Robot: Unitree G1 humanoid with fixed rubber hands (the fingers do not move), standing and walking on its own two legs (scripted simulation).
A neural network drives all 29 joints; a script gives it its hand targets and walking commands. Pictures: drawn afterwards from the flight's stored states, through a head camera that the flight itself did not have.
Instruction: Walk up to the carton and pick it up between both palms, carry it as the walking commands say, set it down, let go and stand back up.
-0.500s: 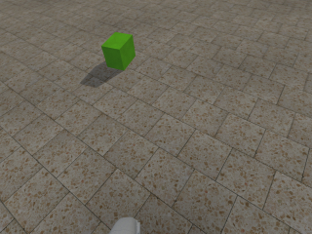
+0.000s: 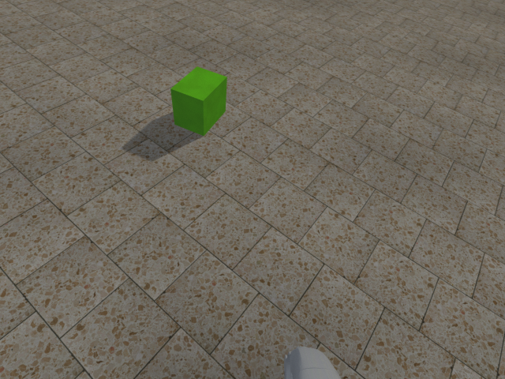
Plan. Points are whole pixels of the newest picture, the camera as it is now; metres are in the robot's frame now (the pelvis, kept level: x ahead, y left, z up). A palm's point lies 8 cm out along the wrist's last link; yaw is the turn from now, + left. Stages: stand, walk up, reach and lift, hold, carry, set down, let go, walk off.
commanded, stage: walk up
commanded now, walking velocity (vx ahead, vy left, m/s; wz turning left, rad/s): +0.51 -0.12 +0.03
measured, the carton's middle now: (200, 101) +1.65 +0.17 -0.66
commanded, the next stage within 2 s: none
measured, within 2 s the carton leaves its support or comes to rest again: neither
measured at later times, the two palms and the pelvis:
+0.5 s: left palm (136, 293) +0.28 +0.20 -0.12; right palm (393, 318) +0.24 -0.31 -0.16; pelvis +0.24 -0.06 -0.01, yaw +0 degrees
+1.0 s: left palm (114, 213) +0.49 +0.29 -0.15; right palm (323, 199) +0.52 -0.21 -0.12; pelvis +0.46 +0.04 -0.01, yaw +0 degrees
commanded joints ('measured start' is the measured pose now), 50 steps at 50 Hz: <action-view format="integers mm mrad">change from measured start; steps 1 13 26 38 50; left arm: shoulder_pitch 18 -248 116 271 180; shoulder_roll -4 -12 49 125 -18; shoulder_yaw -7 -13 0 36 -4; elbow -16 -125 48 45 32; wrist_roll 0 -16 -13 -2 0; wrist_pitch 21 -20 -77 -60 -14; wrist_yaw -16 -8 31 46 2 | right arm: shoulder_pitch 72 196 81 -305 -8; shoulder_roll -111 -120 -30 -23 -103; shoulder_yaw -21 -33 -32 5 -24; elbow -26 72 -5 -141 -30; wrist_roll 3 -10 -27 -11 -8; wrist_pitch -17 6 86 78 -17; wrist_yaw -11 -29 24 70 -4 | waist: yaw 7 -47 -2 83 38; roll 185 199 -109 -151 158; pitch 13 69 8 98 -38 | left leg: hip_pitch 102 158 -347 -296 73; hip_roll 256 223 78 72 282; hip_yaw -187 -96 -108 -19 -248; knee -195 -190 768 182 -183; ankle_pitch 307 322 72 108 182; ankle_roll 39 87 -71 -92 36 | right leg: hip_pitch -127 43 332 424 -51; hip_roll -24 36 -189 -214 -45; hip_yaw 22 -87 114 10 59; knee -49 -537 -909 -994 31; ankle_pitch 98 53 141 35 -43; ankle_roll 17 -4 -76 -96 -21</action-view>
